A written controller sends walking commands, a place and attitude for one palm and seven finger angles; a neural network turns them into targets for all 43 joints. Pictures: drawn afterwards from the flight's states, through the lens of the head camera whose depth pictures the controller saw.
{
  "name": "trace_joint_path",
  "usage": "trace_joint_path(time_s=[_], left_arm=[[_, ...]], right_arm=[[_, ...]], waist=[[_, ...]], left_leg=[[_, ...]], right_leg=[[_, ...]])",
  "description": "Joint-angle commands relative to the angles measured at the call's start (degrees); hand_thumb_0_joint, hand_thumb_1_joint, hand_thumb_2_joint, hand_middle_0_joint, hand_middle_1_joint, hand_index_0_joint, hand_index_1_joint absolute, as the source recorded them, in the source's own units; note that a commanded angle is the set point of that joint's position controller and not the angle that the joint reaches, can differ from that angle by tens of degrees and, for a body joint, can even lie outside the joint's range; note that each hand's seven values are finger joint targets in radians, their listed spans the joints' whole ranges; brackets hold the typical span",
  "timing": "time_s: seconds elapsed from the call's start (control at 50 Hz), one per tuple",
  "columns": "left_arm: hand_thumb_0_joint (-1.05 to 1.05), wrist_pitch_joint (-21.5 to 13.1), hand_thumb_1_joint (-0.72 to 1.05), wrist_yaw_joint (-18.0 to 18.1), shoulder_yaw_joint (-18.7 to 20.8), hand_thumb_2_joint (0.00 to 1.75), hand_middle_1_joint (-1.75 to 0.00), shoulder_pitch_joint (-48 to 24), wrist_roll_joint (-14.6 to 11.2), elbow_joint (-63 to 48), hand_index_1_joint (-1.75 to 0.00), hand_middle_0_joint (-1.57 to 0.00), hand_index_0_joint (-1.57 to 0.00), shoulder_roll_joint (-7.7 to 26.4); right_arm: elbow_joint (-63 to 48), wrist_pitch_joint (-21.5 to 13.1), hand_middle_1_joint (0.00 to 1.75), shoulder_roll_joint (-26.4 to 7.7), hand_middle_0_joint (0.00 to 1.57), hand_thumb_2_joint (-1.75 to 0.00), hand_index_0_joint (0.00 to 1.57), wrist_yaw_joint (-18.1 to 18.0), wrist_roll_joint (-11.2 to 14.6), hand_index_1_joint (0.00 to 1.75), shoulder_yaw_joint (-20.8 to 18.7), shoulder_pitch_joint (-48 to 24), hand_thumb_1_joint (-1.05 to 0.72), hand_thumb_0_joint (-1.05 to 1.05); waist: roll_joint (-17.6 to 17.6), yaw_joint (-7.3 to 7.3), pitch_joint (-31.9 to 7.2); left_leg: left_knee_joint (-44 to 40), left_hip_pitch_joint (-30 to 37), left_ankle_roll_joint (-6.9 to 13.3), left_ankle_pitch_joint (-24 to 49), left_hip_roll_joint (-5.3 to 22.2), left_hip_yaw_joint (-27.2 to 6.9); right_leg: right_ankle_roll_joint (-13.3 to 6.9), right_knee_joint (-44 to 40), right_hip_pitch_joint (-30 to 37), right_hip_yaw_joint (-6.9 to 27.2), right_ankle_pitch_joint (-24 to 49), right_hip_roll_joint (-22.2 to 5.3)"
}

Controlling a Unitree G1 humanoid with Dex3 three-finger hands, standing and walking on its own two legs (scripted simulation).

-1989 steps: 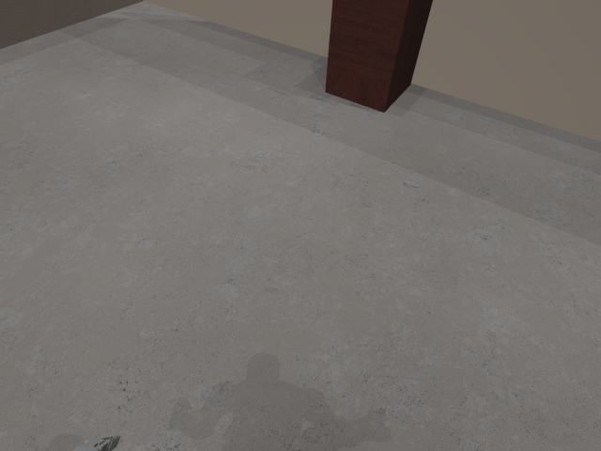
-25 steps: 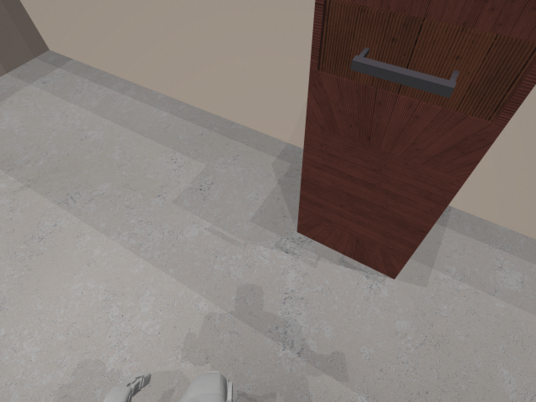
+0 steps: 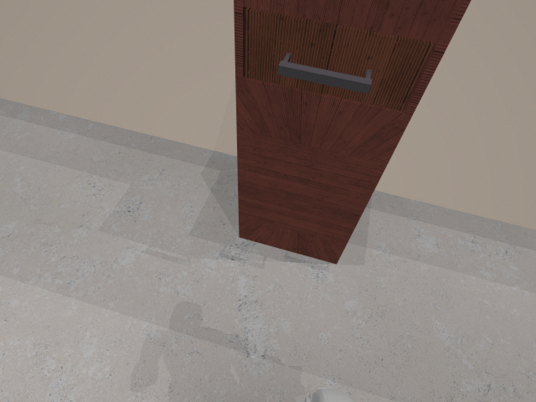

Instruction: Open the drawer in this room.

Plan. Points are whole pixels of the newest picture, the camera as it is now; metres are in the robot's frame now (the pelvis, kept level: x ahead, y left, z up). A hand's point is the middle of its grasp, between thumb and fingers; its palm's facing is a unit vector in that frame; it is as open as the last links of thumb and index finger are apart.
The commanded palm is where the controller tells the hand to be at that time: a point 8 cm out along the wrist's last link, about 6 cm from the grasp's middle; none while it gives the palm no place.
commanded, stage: turn to face it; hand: left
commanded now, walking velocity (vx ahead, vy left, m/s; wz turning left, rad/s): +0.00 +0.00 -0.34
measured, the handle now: (325, 71) +0.74 -0.06 +0.09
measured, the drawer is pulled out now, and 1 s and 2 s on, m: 0.00 0.00 0.00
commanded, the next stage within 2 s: take the last steps up to it in 0.24 s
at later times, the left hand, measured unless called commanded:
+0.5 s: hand out of the picture +0.11 +0.11 -0.16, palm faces -0.12 -0.97 -0.19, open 7.4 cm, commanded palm none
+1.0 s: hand (245, 358) +0.21 +0.05 -0.19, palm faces -0.28 -0.95 -0.15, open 7.4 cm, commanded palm none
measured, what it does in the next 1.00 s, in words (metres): walks ahead, turning right: right foot, then left foot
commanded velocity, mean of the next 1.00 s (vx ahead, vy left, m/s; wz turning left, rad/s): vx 0.16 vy -0.04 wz -0.15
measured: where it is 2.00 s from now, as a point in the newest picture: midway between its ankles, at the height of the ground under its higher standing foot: outside the picture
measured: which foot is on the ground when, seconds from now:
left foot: down 0.00-0.16, up 0.18-0.58, down 0.60-1.00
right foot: up 0.00-0.14, down 0.16-0.60, up 0.62-1.00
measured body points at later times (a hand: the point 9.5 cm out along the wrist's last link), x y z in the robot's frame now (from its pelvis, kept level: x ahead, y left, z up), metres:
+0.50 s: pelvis +0.00 -0.06 +0.00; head +0.02 -0.06 +0.45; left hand +0.12 +0.16 -0.15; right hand +0.00 -0.31 -0.15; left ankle +0.02 +0.08 -0.70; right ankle -0.01 -0.14 -0.74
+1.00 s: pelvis +0.11 -0.10 -0.01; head +0.16 -0.11 +0.44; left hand +0.23 +0.10 -0.17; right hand -0.03 -0.28 -0.16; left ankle +0.03 +0.06 -0.74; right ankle +0.18 -0.25 -0.73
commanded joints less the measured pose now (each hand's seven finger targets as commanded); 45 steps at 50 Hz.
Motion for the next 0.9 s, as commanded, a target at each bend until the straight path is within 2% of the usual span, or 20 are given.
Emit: trace_joint_path(time_s=[0.0, 0.06, 0.1, 0.12, 0.14, 0.16, 0.18, 0.2, 0.24, 0.28, 0.46, 0.5, 0.54, 0.56, 0.58, 0.6, 0.66, 0.7, 0.76, 0.88], left_arm=[[0.0, -2.1, 0.9, 0.1, -0.5, 0.9, -0.3, -6.0, -0.1, -5.7, -0.3, -0.2, -0.2, 0.4], [0.0, -2.8, 0.9, 0.4, -1.0, 0.9, -0.3, -4.9, -0.2, -5.3, -0.3, -0.2, -0.2, 0.0], [0.0, -3.7, 0.9, 0.8, -0.7, 0.9, -0.3, 0.6, -0.1, -3.3, -0.3, -0.2, -0.2, 2.1], [0.0, -4.4, 0.9, 1.5, 0.1, 0.9, -0.3, 4.4, 0.3, -2.0, -0.3, -0.2, -0.2, 7.5], [0.0, -4.7, 0.9, 2.2, 0.9, 0.9, -0.3, 6.6, 0.0, -0.7, -0.3, -0.2, -0.2, 12.0], [0.0, -4.5, 0.9, 2.8, 1.1, 0.9, -0.3, 7.7, -0.6, -0.4, -0.3, -0.2, -0.2, 11.1], [0.0, -4.2, 0.9, 3.1, 1.2, 0.9, -0.3, 4.1, -0.3, -0.6, -0.3, -0.2, -0.2, 10.3], [0.0, -3.8, 0.9, 3.4, 0.9, 0.9, -0.3, 0.5, -0.2, -1.4, -0.3, -0.2, -0.2, 8.1], [0.0, -4.0, 0.9, 3.4, 0.3, 0.9, -0.3, -2.7, -0.1, -2.8, -0.3, -0.2, -0.2, 6.3], [0.0, -4.3, 0.9, 3.3, 0.1, 0.9, -0.3, -2.2, 0.0, -2.7, -0.3, -0.2, -0.2, 6.1], [0.0, -5.1, 0.9, 2.4, 0.6, 0.9, -0.3, 0.5, 0.4, -1.1, -0.3, -0.2, -0.2, 6.0], [0.0, -5.3, 0.9, 2.1, 0.5, 0.9, -0.3, 1.0, 0.2, -0.3, -0.3, -0.2, -0.2, 5.6], [0.0, -5.1, 0.9, 1.7, 0.2, 0.9, -0.3, -0.1, -0.4, -0.1, -0.3, -0.2, -0.2, 4.1], [0.0, -5.0, 0.9, 1.3, -0.6, 0.9, -0.3, 0.2, -0.4, -0.7, -0.3, -0.2, -0.2, 1.0], [0.0, -4.9, 0.9, 0.7, -1.1, 0.9, -0.3, 0.9, -0.5, -1.9, -0.3, -0.2, -0.2, -2.2], [0.0, -4.9, 0.9, 0.3, -0.5, 0.9, -0.3, -2.5, 0.3, -3.3, -0.3, -0.2, -0.2, 0.9], [0.0, -5.2, 0.9, -0.6, 0.0, 0.9, -0.3, -0.1, 0.9, -0.2, -0.3, -0.2, -0.2, 0.4], [0.0, -5.3, 0.9, -0.6, -0.4, 0.9, -0.3, 1.5, 0.6, 1.7, -0.3, -0.2, -0.2, -1.4], [0.0, -5.1, 0.9, -0.3, -1.1, 0.9, -0.3, 0.3, 0.5, 1.7, -0.3, -0.2, -0.2, -2.6], [0.0, -5.5, 0.9, -0.3, -2.2, 0.9, -0.3, -5.7, 0.1, 1.1, -0.3, -0.2, -0.2, -4.2]], right_arm=[[-0.7, -0.6, 0.3, -11.7, 0.2, -0.9, 0.2, -0.6, -0.2, 0.3, -3.7, 5.5, -0.9, 0.0], [0.4, -0.3, 0.3, -12.5, 0.2, -0.9, 0.2, -0.2, -0.3, 0.3, -4.1, 5.2, -0.9, 0.0], [0.7, -0.2, 0.3, -12.1, 0.2, -0.9, 0.2, 0.1, 0.3, 0.3, -4.0, 4.3, -0.9, 0.0], [0.0, -0.1, 0.3, -9.0, 0.2, -0.9, 0.2, 0.4, 0.8, 0.3, -3.4, 4.7, -0.9, 0.0], [-2.5, 0.2, 0.3, -5.3, 0.2, -0.9, 0.2, 0.4, 0.7, 0.3, -2.0, 1.2, -0.9, 0.0], [-2.3, 1.4, 0.3, -7.1, 0.2, -0.9, 0.2, -0.5, 0.9, 0.3, -2.1, -0.9, -0.9, 0.0], [-1.3, 1.8, 0.3, -6.8, 0.2, -0.9, 0.2, -0.7, 0.8, 0.3, -2.3, -0.9, -0.9, 0.0], [0.1, 1.9, 0.3, -7.3, 0.2, -0.9, 0.2, -0.6, 0.5, 0.3, -2.3, 0.0, -0.9, 0.0], [2.1, 1.8, 0.3, -6.4, 0.2, -0.9, 0.2, -0.2, 0.1, 0.3, -2.1, 2.5, -0.9, 0.0], [2.4, 1.9, 0.3, -6.3, 0.2, -0.9, 0.2, -0.1, 0.1, 0.3, -2.0, 2.5, -0.9, 0.0], [0.8, 0.0, 0.3, -5.5, 0.2, -0.9, 0.2, 0.6, -0.2, 0.3, -1.9, 0.2, -0.9, 0.0], [1.6, -0.8, 0.3, -4.8, 0.2, -0.9, 0.2, 0.4, -0.2, 0.3, -1.6, 3.1, -0.9, 0.0], [3.8, -1.9, 0.3, -4.7, 0.2, -0.9, 0.2, -0.1, -0.1, 0.3, -1.2, 9.3, -0.9, 0.0], [5.1, -2.4, 0.3, -7.9, 0.2, -0.9, 0.2, -0.5, -0.4, 0.3, -1.7, 13.2, -0.9, 0.0], [5.0, -2.3, 0.3, -13.6, 0.2, -0.9, 0.2, -0.8, -1.0, 0.3, -3.0, 16.0, -0.9, 0.0], [4.3, -1.9, 0.3, -15.3, 0.2, -0.9, 0.2, -1.0, -0.6, 0.3, -3.5, 14.7, -0.9, 0.0], [3.7, -3.0, 0.3, -8.9, 0.2, -0.9, 0.2, -1.0, -0.5, 0.3, -1.7, 8.3, -0.9, 0.0], [4.6, -3.8, 0.3, -6.4, 0.2, -0.9, 0.2, -1.1, -0.1, 0.3, -1.1, 9.3, -0.9, 0.0], [6.8, -4.2, 0.3, -5.6, 0.2, -0.9, 0.2, -1.1, 0.1, 0.3, -1.1, 13.5, -0.9, 0.0], [9.7, -3.5, 0.3, -5.8, 0.2, -0.9, 0.2, -0.8, -0.5, 0.3, -2.0, 15.4, -0.9, 0.0]], waist=[[12.8, -4.11, -5.5], [13.8, -3.45, -6.8], [9.8, -0.34, -9.0], [-2.7, 1.27, -11.4], [-14.5, 2.76, -10.0], [-12.9, 3.77, -10.3], [-14.1, 2.28, -7.4], [-10.0, 0.95, -5.7], [-6.5, -0.91, -5.6], [-6.5, -0.81, -5.5], [-6.8, 0.23, -3.1], [-5.7, -0.84, -3.9], [-2.6, -3.93, -3.8], [7.0, -5.43, -3.3], [21.0, -6.27, -0.9], [18.3, -6.58, 2.3], [10.0, -2.47, 4.2], [7.5, -1.96, 2.7], [8.5, -2.68, 1.8], [11.4, -4.21, 2.4]], left_leg=[[-5.1, 7.7, 7.1, 28.4, 13.7, -7.1], [-1.5, 6.6, 5.9, 29.0, 13.8, -5.9], [5.8, 1.4, 1.6, 22.6, 11.4, -2.9], [15.2, -9.4, -2.2, 8.2, 7.7, 1.0], [25.4, -20.8, -4.6, -21.3, 1.2, 0.2], [30.4, -18.8, -4.0, -21.2, 1.4, -7.1], [34.8, -20.1, -4.0, -19.6, 1.0, -8.2], [36.4, -20.5, -4.0, -15.4, 1.5, -9.3], [35.5, -18.7, -4.7, -10.3, 1.1, -8.4], [33.2, -17.1, -4.9, -8.7, 0.2, -8.0], [16.5, -12.0, -2.9, -10.1, -1.5, -6.8], [9.3, -6.2, -2.2, -7.9, -2.7, -5.4], [-2.3, 7.4, -1.4, -2.9, -2.9, -4.7], [-8.8, 13.9, 1.2, -11.5, 4.2, -15.2], [-18.1, 14.4, 6.5, -25.8, 18.2, -34.4], [-22.6, 7.1, 9.9, -32.3, 23.4, -40.6], [-21.2, 3.8, 7.0, -16.3, 14.7, -24.6], [-19.2, 5.5, 5.8, -2.5, 11.3, -15.9], [-16.5, 9.7, 6.9, 13.6, 11.0, -11.2], [-11.5, 9.6, 6.7, 25.5, 10.8, -5.5]], right_leg=[[-0.6, -10.8, 0.3, -3.8, -2.2, -0.4], [-2.0, -21.7, 6.3, -5.5, 0.0, 1.1], [-3.2, -37.3, 18.5, -4.8, 15.1, 0.6], [-6.4, -40.2, 30.2, 6.2, 29.0, -9.8], [-12.9, -38.9, 32.0, 18.2, 48.2, -21.4], [-15.8, -39.1, 25.7, 17.4, 48.2, -20.6], [-17.0, -40.3, 22.7, 18.3, 40.6, -19.2], [-16.5, -40.2, 21.4, 15.9, 36.8, -16.9], [-14.1, -40.1, 19.6, 10.3, 34.2, -13.1], [-13.9, -40.8, 18.2, 10.0, 32.9, -12.0], [-16.3, -48.0, 16.0, 17.2, 0.9, -11.3], [-15.6, -46.6, 14.6, 16.7, -1.1, -9.7], [-12.7, -41.6, 5.5, 13.3, -5.2, -5.8], [-9.8, -31.8, -3.5, 9.7, -6.3, -1.0], [-6.7, -16.1, -12.5, -0.2, -7.5, 5.6], [-6.7, -7.4, -14.1, 1.9, -6.3, 1.8], [-5.3, 2.3, -12.9, 2.2, 4.6, -0.7], [-4.3, 2.7, -11.3, 0.8, 9.2, -1.1], [-3.1, 0.2, -12.9, -0.9, 10.7, -2.3], [-3.6, -18.6, -5.3, -6.4, 10.7, -2.2]])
